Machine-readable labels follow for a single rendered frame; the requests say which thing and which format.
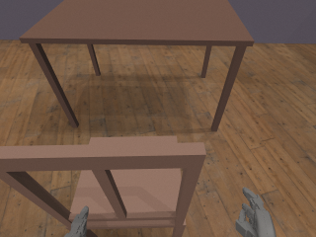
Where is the left robot hand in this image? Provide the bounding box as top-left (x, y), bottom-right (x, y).
top-left (64, 205), bottom-right (89, 237)

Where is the table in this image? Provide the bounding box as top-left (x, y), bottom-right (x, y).
top-left (19, 0), bottom-right (255, 132)

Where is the right robot hand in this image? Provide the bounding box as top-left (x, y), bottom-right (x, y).
top-left (235, 187), bottom-right (277, 237)

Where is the chair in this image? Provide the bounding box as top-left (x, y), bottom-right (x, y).
top-left (0, 135), bottom-right (206, 237)

